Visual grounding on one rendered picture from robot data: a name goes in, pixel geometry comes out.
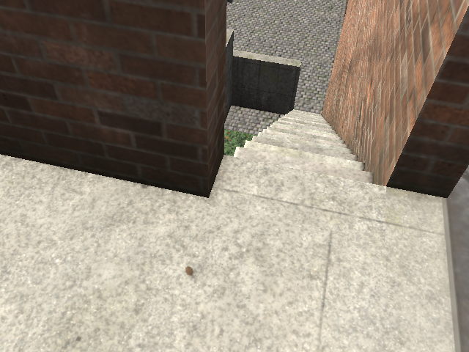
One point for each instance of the stairs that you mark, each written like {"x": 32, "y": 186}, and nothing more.
{"x": 306, "y": 141}

